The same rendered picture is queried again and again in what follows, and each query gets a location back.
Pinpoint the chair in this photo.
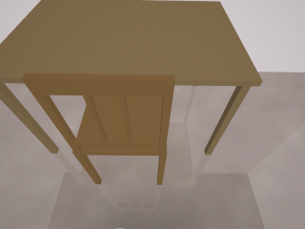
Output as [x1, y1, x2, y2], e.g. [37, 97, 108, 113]
[22, 73, 175, 185]

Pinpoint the table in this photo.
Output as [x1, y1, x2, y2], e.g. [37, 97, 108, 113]
[0, 0, 263, 155]

